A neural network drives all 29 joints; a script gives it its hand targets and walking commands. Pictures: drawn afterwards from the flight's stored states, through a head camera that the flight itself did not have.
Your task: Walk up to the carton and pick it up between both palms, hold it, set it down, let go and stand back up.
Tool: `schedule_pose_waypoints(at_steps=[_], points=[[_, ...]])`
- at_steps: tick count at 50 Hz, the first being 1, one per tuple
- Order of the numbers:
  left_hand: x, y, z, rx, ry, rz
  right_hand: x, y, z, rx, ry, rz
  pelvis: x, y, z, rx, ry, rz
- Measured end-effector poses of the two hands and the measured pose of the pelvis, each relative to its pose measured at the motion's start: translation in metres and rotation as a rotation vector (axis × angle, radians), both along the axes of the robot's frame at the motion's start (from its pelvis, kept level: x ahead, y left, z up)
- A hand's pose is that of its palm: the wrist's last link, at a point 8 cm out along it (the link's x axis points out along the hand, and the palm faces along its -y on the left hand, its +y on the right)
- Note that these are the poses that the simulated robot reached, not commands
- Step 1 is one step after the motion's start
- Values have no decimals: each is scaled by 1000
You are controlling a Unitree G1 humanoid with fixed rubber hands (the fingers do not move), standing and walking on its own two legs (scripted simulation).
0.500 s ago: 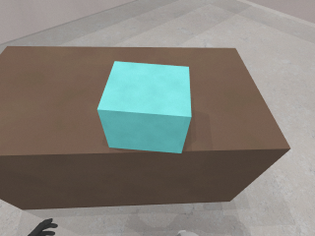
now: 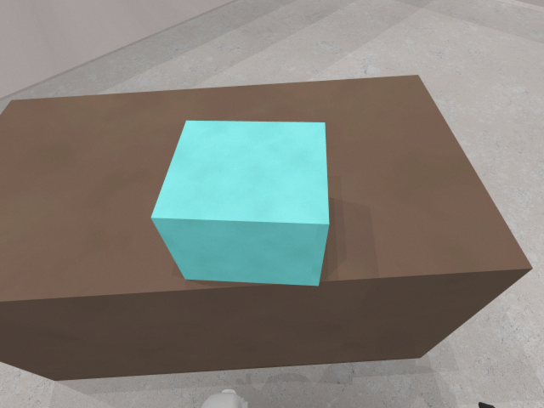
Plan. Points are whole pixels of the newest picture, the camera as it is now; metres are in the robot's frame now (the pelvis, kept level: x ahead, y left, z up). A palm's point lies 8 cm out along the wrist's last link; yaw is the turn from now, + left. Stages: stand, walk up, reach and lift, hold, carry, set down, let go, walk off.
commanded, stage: walk up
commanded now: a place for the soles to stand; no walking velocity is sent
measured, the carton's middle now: (252, 203) +0.46 +0.06 +0.00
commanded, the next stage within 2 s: reach and lift in 1.74 s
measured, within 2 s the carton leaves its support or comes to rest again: neither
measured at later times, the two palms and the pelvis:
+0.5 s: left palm out of the picture +0.06 +0.36 -0.08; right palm out of the picture +0.09 -0.28 -0.09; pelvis -0.02 +0.03 +0.00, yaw +2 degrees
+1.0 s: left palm out of the picture +0.09 +0.33 -0.08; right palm out of the picture +0.07 -0.31 -0.10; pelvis -0.01 +0.01 +0.00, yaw +1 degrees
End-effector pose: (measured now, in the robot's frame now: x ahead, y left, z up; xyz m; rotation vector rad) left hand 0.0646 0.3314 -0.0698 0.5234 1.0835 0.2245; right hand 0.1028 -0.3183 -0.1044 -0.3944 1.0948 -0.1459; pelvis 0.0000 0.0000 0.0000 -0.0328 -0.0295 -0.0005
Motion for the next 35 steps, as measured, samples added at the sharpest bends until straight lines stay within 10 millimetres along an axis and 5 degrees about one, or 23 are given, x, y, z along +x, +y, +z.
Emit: schedule_pose_waypoints(at_steps=[6,12,23,28,35], points=[[15,17,-20,-60,-42,-5,-9,23,12,-39,8,-11,-4,25,-3,-1,-16,20],[13,18,-30,-94,-42,-10,-13,26,23,-69,-1,-9,-9,31,-2,-2,-10,19],[-6,22,-14,-49,-51,12,-10,29,12,-26,-21,18,-19,28,-1,24,-20,31],[2,34,-13,-45,-68,-1,-22,41,7,-16,2,1,-22,40,-2,11,-21,36],[4,26,-15,-61,-78,-9,-30,35,8,-20,13,-8,-26,34,-2,14,-20,31]])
